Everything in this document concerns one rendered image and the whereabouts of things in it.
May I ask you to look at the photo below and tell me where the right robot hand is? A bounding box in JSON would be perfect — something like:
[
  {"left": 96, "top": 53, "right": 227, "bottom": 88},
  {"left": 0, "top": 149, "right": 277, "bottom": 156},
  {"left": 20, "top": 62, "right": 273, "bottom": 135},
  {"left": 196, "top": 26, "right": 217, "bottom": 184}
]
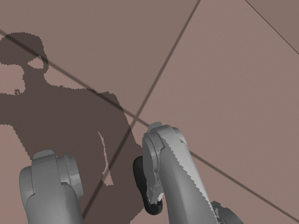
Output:
[{"left": 211, "top": 201, "right": 244, "bottom": 224}]

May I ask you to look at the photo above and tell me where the right robot foot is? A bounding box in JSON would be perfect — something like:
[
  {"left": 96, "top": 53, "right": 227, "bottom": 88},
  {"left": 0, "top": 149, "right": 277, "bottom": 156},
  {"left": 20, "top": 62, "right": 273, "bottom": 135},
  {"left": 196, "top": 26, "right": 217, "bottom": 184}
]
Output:
[{"left": 133, "top": 156, "right": 163, "bottom": 215}]

